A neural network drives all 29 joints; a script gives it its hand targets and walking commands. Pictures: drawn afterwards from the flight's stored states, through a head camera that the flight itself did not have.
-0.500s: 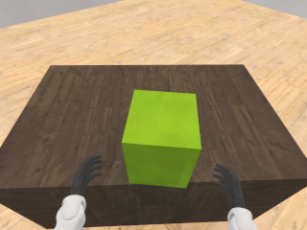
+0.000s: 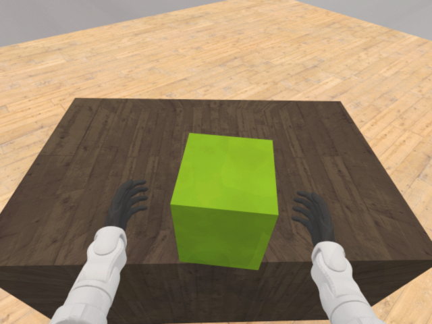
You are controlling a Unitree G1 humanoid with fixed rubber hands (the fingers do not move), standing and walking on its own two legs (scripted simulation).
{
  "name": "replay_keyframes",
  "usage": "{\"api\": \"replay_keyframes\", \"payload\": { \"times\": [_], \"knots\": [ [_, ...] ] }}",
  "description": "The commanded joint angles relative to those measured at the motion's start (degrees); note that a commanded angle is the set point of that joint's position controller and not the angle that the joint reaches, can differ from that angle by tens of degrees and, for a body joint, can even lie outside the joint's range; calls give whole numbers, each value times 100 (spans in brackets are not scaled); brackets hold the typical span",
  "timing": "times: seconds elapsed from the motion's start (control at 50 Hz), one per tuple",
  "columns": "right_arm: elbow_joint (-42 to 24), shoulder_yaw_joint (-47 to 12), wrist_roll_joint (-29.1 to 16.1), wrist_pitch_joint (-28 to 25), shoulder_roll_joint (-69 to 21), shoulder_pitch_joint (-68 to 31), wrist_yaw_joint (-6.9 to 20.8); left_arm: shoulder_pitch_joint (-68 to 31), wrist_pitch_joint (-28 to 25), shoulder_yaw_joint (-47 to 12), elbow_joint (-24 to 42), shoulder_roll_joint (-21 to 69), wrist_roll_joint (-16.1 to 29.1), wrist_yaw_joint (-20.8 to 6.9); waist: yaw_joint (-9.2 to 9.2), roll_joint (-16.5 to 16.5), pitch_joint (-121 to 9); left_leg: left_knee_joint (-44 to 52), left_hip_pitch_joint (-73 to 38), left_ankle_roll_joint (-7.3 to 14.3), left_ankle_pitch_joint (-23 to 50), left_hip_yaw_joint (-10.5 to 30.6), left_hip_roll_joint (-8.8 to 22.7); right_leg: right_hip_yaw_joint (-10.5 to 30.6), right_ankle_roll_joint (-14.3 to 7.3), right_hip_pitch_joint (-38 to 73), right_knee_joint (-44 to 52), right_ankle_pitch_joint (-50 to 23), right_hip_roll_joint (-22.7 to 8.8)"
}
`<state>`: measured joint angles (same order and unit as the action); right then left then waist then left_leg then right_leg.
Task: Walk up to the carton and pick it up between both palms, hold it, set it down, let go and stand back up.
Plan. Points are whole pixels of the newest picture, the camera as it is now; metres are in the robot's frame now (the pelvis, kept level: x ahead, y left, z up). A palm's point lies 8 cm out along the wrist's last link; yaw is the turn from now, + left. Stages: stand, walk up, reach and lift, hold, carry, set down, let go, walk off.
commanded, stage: reach and lift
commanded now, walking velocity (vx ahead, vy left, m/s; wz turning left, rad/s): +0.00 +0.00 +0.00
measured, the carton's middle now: (224, 202) +0.42 +0.01 -0.05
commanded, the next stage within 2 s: none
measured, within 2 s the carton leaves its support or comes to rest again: neither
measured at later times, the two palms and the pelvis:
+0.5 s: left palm (124, 169) +0.38 +0.21 +0.10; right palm (324, 182) +0.38 -0.18 +0.09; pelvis -0.01 -0.01 +0.00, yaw +0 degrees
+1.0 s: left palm (129, 136) +0.44 +0.21 +0.13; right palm (316, 145) +0.44 -0.17 +0.13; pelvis +0.00 -0.01 +0.01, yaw +1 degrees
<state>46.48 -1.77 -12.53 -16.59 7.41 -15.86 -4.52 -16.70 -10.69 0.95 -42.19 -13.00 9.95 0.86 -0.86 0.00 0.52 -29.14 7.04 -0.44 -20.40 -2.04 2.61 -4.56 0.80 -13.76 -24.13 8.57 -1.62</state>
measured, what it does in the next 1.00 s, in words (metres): stands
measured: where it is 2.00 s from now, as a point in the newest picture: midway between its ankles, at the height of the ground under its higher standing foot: outside the picture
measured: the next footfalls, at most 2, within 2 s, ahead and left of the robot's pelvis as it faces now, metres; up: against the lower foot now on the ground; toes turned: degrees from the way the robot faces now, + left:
none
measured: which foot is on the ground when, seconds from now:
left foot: down 0.00-1.00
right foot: down 0.00-1.00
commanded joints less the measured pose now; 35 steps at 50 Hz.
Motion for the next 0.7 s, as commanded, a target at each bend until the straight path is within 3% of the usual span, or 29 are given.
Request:
{"api": "replay_keyframes", "payload": {
  "times": [0.0,0.08,0.12,0.14,0.16,0.2,0.22,0.24,0.26,0.28,0.32,0.36,0.42,0.44,0.5,0.56,0.62,0.66,0.68],
  "knots": [
    [-1070,194,-24,198,543,-1796,-80,-2080,173,171,793,-670,97,-55,73,-177,-1622,735,1079,-316,2192,-117,-240,431,-324,2097,164,-568,276],
    [-1094,226,-44,427,546,-2050,-199,-2354,512,382,840,-701,-125,-93,-56,-450,-1784,646,916,-442,2782,-102,-228,443,-339,2252,240,-934,277],
    [-1312,184,-119,591,641,-2469,-254,-2674,727,344,1029,-730,-38,-85,-48,-408,-1970,678,865,-403,2778,-117,-250,422,-322,2299,264,-877,285],
    [-953,167,-81,726,519,-2169,-269,-2411,853,413,780,-691,-102,-130,-1,-234,-1741,715,842,-394,2757,-157,-278,417,-297,2356,292,-1012,293],
    [-1215,199,-86,786,556,-2469,-327,-2777,943,442,965,-813,-72,-161,84,-202,-1851,744,783,-372,2730,-162,-300,422,-280,2325,355,-1018,280],
    [-1217,151,-90,957,525,-2381,-392,-2639,1122,524,846,-781,-58,-209,50,-48,-1659,788,856,-290,2760,-218,-305,410,-260,2405,367,-1037,290],
    [-1215,151,-81,1000,544,-2405,-408,-2631,1196,508,870,-726,-77,-249,98,-119,-1771,770,878,-289,2761,-191,-319,423,-245,2442,354,-1109,301],
    [-1226,113,-111,1095,508,-2620,-426,-2816,1270,645,836,-864,-125,-267,-49,-91,-1780,867,1091,-224,2520,-237,-336,453,-209,2621,401,-911,264],
    [-1218,197,-42,1168,564,-2740,-434,-2931,1379,591,680,-800,-153,-271,12,-179,-1554,953,1154,-254,2260,-255,-320,441,-250,2506,444,-677,268],
    [-1439,257,-38,1215,584,-2929,-460,-3169,1401,632,948,-903,-116,-241,6,-170,-1819,968,1081,-244,2168,-247,-330,415,-236,2517,428,-609,292],
    [-1601,220,22,1355,575,-3205,-472,-3409,1467,626,881,-923,-109,-180,-34,-92,-1892,953,1086,-255,2177,-202,-333,408,-275,2461,377,-599,323],
    [-1741,300,-45,1451,554,-3628,-470,-3902,1497,614,1005,-1004,-13,-125,-50,-279,-2255,880,1096,-283,2357,-231,-317,399,-254,2335,381,-652,324],
    [-1382,544,139,1676,717,-3864,-505,-4217,1658,586,840,-1035,-42,-98,69,-399,-2408,874,1243,-283,2083,-236,-302,338,-311,2212,326,-512,332],
    [-1474,534,123,1722,714,-4009,-518,-4383,1690,532,859,-1094,54,-88,6,-354,-2518,836,1274,-255,2214,-249,-325,372,-261,2229,289,-692,331],
    [-1378,596,55,1806,852,-4156,-563,-4459,1777,454,724,-1096,88,-71,110,-411,-2973,708,1181,-276,2577,-230,-356,372,-233,2407,185,-1153,305],
    [-679,407,-123,1984,699,-4135,-561,-4486,1920,504,278,-1070,-36,-127,64,-393,-2587,688,1161,-324,2685,-145,-325,357,-260,2302,302,-1147,362],
    [-677,327,-197,2016,853,-4663,-557,-4801,1962,614,79,-1228,-82,-99,-89,-180,-2647,710,1387,-273,2787,-131,-355,357,-216,2468,219,-1345,387],
    [-783,382,-134,2067,941,-5041,-617,-5221,1975,628,-6,-1457,-56,-115,22,-45,-2753,804,1488,-215,2374,-199,-408,348,-145,2693,246,-1244,341],
    [-894,383,-197,2064,922,-5061,-605,-5361,1928,503,195,-1423,42,-96,14,-151,-3027,831,1555,-212,2387,-187,-433,380,-139,2758,220,-1349,310]
  ]
}}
